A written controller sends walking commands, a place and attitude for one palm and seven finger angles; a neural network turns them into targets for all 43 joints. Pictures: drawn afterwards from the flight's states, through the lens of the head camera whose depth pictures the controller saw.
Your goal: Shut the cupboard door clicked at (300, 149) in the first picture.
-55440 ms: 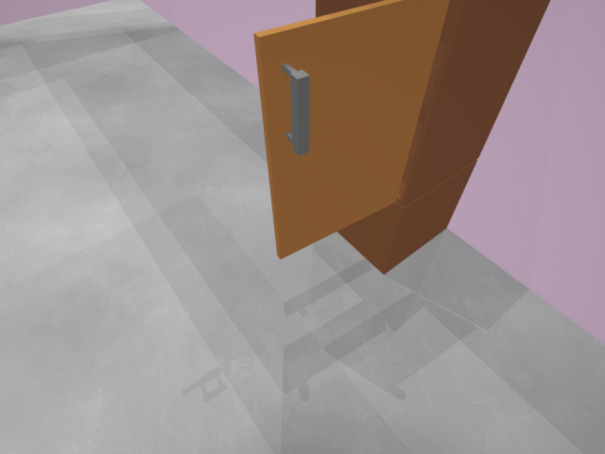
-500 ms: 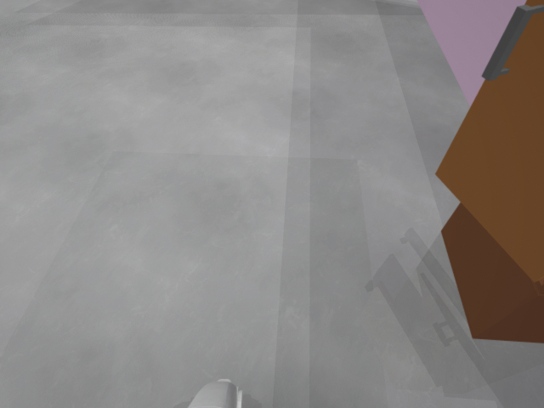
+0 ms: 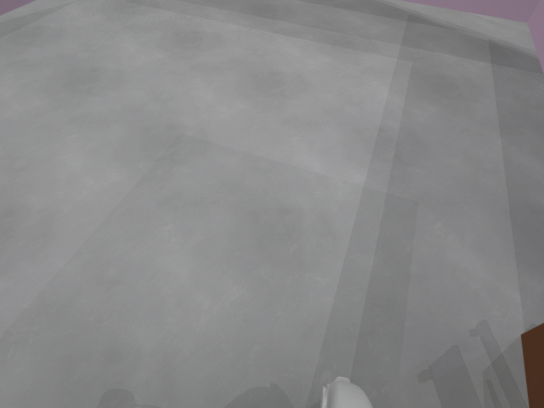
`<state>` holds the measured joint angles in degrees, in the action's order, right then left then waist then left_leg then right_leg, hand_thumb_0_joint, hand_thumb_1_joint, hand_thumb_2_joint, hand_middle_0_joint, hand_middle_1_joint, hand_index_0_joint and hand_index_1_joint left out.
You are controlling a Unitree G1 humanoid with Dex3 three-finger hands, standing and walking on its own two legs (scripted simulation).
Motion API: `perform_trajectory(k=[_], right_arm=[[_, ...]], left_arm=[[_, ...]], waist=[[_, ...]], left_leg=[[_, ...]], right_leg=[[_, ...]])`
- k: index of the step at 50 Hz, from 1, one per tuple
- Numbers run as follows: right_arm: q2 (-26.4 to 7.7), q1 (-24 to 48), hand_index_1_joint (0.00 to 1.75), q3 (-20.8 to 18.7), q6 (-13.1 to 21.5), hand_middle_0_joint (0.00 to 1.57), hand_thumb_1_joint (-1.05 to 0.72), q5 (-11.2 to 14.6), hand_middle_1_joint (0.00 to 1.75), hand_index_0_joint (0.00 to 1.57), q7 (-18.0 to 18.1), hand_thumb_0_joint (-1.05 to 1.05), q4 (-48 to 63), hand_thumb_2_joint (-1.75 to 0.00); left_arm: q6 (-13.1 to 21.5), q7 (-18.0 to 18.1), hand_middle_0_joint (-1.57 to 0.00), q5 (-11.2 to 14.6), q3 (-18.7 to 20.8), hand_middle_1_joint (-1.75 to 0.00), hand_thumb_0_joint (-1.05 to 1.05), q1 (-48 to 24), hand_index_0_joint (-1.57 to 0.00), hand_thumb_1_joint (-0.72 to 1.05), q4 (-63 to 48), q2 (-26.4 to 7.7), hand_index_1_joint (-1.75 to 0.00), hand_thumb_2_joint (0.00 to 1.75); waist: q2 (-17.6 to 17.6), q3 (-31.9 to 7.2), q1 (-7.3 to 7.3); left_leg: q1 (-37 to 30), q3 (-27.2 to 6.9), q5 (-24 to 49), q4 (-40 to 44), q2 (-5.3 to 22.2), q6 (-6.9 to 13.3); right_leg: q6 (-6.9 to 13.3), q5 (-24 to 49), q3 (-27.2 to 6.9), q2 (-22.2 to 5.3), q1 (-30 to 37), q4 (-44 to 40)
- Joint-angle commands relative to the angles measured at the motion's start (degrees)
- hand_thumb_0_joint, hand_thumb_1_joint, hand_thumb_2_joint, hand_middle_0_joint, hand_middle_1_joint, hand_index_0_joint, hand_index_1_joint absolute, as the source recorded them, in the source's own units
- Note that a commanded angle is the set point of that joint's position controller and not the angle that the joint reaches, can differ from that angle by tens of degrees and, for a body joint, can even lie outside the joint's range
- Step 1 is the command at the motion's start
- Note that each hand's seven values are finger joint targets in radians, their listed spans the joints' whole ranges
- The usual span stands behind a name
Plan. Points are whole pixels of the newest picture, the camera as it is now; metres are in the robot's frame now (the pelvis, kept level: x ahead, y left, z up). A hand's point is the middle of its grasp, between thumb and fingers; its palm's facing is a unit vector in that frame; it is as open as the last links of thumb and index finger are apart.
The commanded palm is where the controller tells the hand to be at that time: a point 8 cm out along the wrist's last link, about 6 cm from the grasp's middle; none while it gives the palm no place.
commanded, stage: walk to a spot facing it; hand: left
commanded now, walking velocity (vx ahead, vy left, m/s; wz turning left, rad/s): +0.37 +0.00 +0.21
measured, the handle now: out of the picture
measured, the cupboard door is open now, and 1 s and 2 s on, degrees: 23 23 23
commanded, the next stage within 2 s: turn to face it in 0.30 s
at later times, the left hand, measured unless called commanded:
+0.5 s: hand (198, 364) +0.21 +0.14 -0.17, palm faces +0.22 -0.95 -0.23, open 7.2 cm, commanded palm none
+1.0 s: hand (191, 290) +0.35 +0.18 -0.17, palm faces -0.01 -0.97 -0.26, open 7.4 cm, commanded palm none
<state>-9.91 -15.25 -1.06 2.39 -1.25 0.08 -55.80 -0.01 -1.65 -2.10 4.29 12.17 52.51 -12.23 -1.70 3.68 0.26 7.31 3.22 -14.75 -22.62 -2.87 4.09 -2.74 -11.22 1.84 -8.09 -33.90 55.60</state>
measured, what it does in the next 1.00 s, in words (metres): walks ahead: right foot, then left foot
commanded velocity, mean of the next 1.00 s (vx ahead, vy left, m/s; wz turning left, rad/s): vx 0.07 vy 0.00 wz -0.21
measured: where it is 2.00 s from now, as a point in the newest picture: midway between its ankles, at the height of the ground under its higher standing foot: (272, 379)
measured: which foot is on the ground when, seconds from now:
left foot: down 0.00-0.22, up 0.24-0.58, down 0.60-1.00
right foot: up 0.00-0.18, down 0.20-0.64, up 0.66-1.00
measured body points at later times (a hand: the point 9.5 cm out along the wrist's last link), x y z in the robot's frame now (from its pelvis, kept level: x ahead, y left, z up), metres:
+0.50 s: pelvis +0.22 -0.05 +0.00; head +0.26 -0.04 +0.45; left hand +0.20 +0.19 -0.15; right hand +0.30 -0.28 -0.15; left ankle +0.24 +0.08 -0.68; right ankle +0.20 -0.14 -0.74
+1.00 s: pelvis +0.28 -0.02 -0.01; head +0.31 -0.04 +0.43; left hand +0.35 +0.23 -0.15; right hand +0.35 -0.27 -0.16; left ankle +0.31 +0.08 -0.74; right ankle +0.28 -0.14 -0.73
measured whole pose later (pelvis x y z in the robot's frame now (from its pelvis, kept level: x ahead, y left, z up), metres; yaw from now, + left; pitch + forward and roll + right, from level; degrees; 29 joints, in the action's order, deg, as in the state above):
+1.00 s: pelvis +0.28 -0.02 -0.01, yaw -6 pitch -1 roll -1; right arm -11.8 -7.9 -3.0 -2.0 -1.6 1.1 -54.6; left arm -3.4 -1.1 -1.9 6.2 13.5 52.6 -11.7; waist 2.5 4.2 1.3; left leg 16.4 17.1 -17.2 -35.4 9.2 0.8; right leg -1.1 -19.5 5.8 -2.1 -19.3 40.6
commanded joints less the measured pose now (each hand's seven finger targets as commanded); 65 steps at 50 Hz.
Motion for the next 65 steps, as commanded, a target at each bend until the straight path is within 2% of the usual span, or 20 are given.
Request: perform_trajectory(k=[1,7,9,10,11,13,15,18,26,29,31,33,39,49,50,51,52,55,59,65], right_arm=[[-8.50,-4.66,0.30,-2.75,1.42,0.20,-0.90,0.11,0.30,0.20,0.97,0.00,0.48,-0.90],[-8.49,-7.19,0.30,-2.98,1.29,0.20,-0.90,-0.33,0.30,0.20,1.36,0.00,-2.38,-0.90],[-8.15,-6.84,0.30,-2.91,1.18,0.20,-0.90,0.05,0.30,0.20,1.25,0.00,-2.81,-0.90],[-6.21,-7.97,0.30,-2.72,1.50,0.20,-0.90,0.84,0.30,0.20,0.78,0.00,-2.23,-0.90],[-3.51,-11.57,0.30,-2.36,1.83,0.20,-0.90,1.22,0.30,0.20,0.91,0.00,-0.76,-0.90],[-5.25,-7.17,0.30,-2.99,1.30,0.20,-0.90,0.70,0.30,0.20,0.74,0.00,-1.03,-0.90],[-3.36,-3.90,0.30,-2.67,0.15,0.20,-0.90,0.57,0.30,0.20,0.06,0.00,-0.66,-0.90],[-0.98,-5.03,0.30,-2.27,-1.94,0.20,-0.90,0.22,0.30,0.20,-0.74,0.00,-0.73,-0.90],[1.48,0.10,0.30,-0.15,-1.81,0.20,-0.90,0.06,0.30,0.20,-0.62,0.00,0.20,-0.90],[-3.00,-3.03,0.30,-0.76,-0.74,0.20,-0.90,-0.09,0.30,0.20,-0.05,0.00,-1.13,-0.90],[-11.08,-5.99,0.30,-2.23,-0.61,0.20,-0.90,-0.04,0.30,0.20,1.28,0.00,-1.63,-0.90],[-12.89,-2.87,0.30,-2.32,-1.46,0.20,-0.90,-0.46,0.30,0.20,2.42,0.00,-0.26,-0.90],[-10.54,7.11,0.30,-2.64,-2.42,0.20,-0.90,-0.58,0.30,0.20,2.66,0.00,4.31,-0.90],[-11.46,8.99,0.30,-4.77,-3.65,0.20,-0.90,-0.17,0.30,0.20,1.52,0.00,5.28,-0.90],[-9.98,9.19,0.30,-4.54,-3.75,0.20,-0.90,0.14,0.30,0.20,1.24,0.00,5.97,-0.90],[-5.63,9.16,0.30,-3.68,-3.92,0.20,-0.90,0.41,0.30,0.20,0.91,0.00,8.13,-0.90],[-7.14,11.64,0.30,-3.27,-4.48,0.20,-0.90,0.26,0.30,0.20,0.96,0.00,9.87,-0.90],[-8.04,10.30,0.30,-3.60,-4.38,0.20,-0.90,0.32,0.30,0.20,0.99,0.00,9.01,-0.90],[-7.18,7.11,0.30,-3.05,-4.15,0.20,-0.90,0.36,0.30,0.20,0.64,0.00,7.82,-0.90],[-7.30,6.82,0.30,-2.63,-3.57,0.20,-0.90,1.02,0.30,0.20,1.31,0.00,8.94,-0.90]], left_arm=[[0.93,-0.04,-0.20,0.38,0.20,-0.30,0.00,-3.27,-0.20,0.90,-4.00,-2.79,-0.30,0.90],[1.93,0.09,-0.20,0.56,0.54,-0.30,0.00,-4.76,-0.20,0.90,-4.96,-3.42,-0.30,0.90],[2.90,0.43,-0.20,0.30,1.49,-0.30,0.00,6.31,-0.20,0.90,-1.68,-5.52,-0.30,0.90],[3.77,1.05,-0.20,-0.34,2.66,-0.30,0.00,15.16,-0.20,0.90,0.74,-10.16,-0.30,0.90],[3.67,1.50,-0.20,-0.16,3.67,-0.30,0.00,20.34,-0.20,0.90,2.04,-14.71,-0.30,0.90],[3.55,2.41,-0.20,0.72,2.65,-0.30,0.00,12.65,-0.20,0.90,0.80,-8.95,-0.30,0.90],[3.88,2.65,-0.20,0.78,1.00,-0.30,0.00,6.37,-0.20,0.90,-1.13,-5.00,-0.30,0.90],[4.58,2.89,-0.20,0.62,0.31,-0.30,0.00,5.54,-0.20,0.90,-0.72,-3.20,-0.30,0.90],[4.04,3.47,-0.20,0.77,-1.79,-0.30,0.00,9.46,-0.20,0.90,3.80,-2.23,-0.30,0.90],[3.04,3.68,-0.20,1.21,-1.51,-0.30,0.00,9.15,-0.20,0.90,4.52,-3.19,-0.30,0.90],[1.66,3.95,-0.20,1.83,-1.93,-0.30,0.00,12.31,-0.20,0.90,4.15,-0.20,-0.30,0.90],[-0.31,3.56,-0.20,1.38,-1.59,-0.30,0.00,10.12,-0.20,0.90,2.91,-0.97,-0.30,0.90],[-2.83,1.29,-0.20,0.72,1.00,-0.30,0.00,8.31,-0.20,0.90,2.01,-0.57,-0.30,0.90],[-2.61,0.68,-0.20,0.20,2.58,-0.30,0.00,8.60,-0.20,0.90,-1.69,-2.68,-0.30,0.90],[-2.12,0.90,-0.20,-0.10,3.00,-0.30,0.00,9.95,-0.20,0.90,-1.54,-5.51,-0.30,0.90],[-1.26,1.57,-0.20,-0.73,3.73,-0.30,0.00,10.02,-0.20,0.90,-2.29,-11.86,-0.30,0.90],[-1.20,2.05,-0.20,0.23,3.70,-0.30,0.00,11.56,-0.20,0.90,-2.32,-14.62,-0.30,0.90],[-1.09,3.16,-0.20,0.29,3.22,-0.30,0.00,3.36,-0.20,0.90,-4.04,-11.27,-0.30,0.90],[-0.80,2.85,-0.20,0.42,2.44,-0.30,0.00,1.49,-0.20,0.90,-5.43,-10.74,-0.30,0.90],[-1.50,2.32,-0.20,0.29,2.87,-0.30,0.00,2.08,-0.20,0.90,-4.55,-13.02,-0.30,0.90]], waist=[[5.80,3.45,-1.59],[6.91,3.38,-1.07],[2.44,-1.44,4.06],[-7.24,-8.81,6.98],[-18.10,-15.38,6.31],[-13.49,-9.39,4.02],[-3.63,-5.36,0.91],[-4.39,-4.37,-1.64],[-5.76,-4.77,-0.75],[-3.45,-6.73,-2.72],[12.75,-10.87,-3.19],[17.14,-6.45,-3.09],[10.13,-5.54,0.17],[7.90,-4.68,2.75],[0.86,-4.53,3.89],[-17.16,-3.63,4.74],[-16.22,-3.17,6.20],[-11.20,-3.81,1.84],[-4.52,-8.42,0.74],[-7.39,-7.21,1.51]], left_leg=[[3.38,-11.80,4.17,13.46,14.50,7.49],[1.21,-12.07,12.15,7.54,15.17,6.73],[4.24,-9.28,19.68,-6.77,11.17,4.02],[14.10,-4.73,12.14,-24.02,5.60,1.42],[24.00,-1.84,-17.61,-42.01,-2.70,-1.08],[29.26,-7.24,-11.90,-53.95,4.04,-1.11],[26.86,-6.48,-5.61,-52.57,6.80,-2.84],[25.58,-3.81,-3.71,-47.09,6.93,-4.43],[14.60,2.64,3.74,-16.61,4.82,-4.64],[-0.54,1.96,20.25,-5.17,5.67,-4.26],[-12.24,-11.08,47.17,-6.57,22.11,3.13],[-5.49,-14.28,34.07,0.90,28.11,8.44],[4.40,-3.88,9.16,5.41,24.21,4.59],[11.00,5.48,-0.09,-5.58,22.87,-0.23],[14.85,8.21,-4.77,-13.55,18.86,-2.87],[25.22,11.17,-20.31,-28.42,9.19,-6.91],[27.19,2.85,-22.80,-39.33,6.61,-6.85],[31.45,-4.06,-11.87,-45.40,8.56,-7.25],[23.55,-2.01,-7.73,-36.40,6.99,-8.48],[16.70,-1.41,-9.92,-19.34,4.44,-8.23]], right_leg=[[-0.10,5.44,0.02,0.45,0.95,-9.45],[2.08,2.38,1.28,3.79,10.62,-19.83],[3.50,3.37,1.33,5.46,26.11,-26.71],[6.83,1.25,-10.55,-4.86,41.74,-30.66],[12.17,4.07,-29.13,-19.46,49.57,-37.93],[10.88,6.99,-23.64,-17.57,41.35,-39.78],[9.99,19.56,-7.93,-13.90,30.86,-38.30],[8.53,32.97,2.61,-11.34,27.50,-38.02],[9.75,42.75,3.69,-6.10,28.56,-34.74],[7.20,31.79,2.16,-3.04,23.36,-28.56],[2.10,-9.13,4.81,4.40,12.12,-19.03],[2.01,-29.81,1.34,6.05,7.99,-0.36],[1.03,-17.34,0.83,4.52,8.19,4.28],[2.24,-1.90,4.34,6.68,21.41,-21.60],[4.19,1.39,-1.92,3.14,24.37,-28.40],[9.75,9.34,-23.55,-9.84,27.04,-38.36],[15.36,13.90,-29.58,-14.55,23.77,-40.78],[15.05,11.00,-23.55,-9.54,25.79,-37.78],[13.07,16.99,-16.07,-5.07,26.38,-34.64],[13.55,21.38,-21.09,-4.50,25.22,-32.20]])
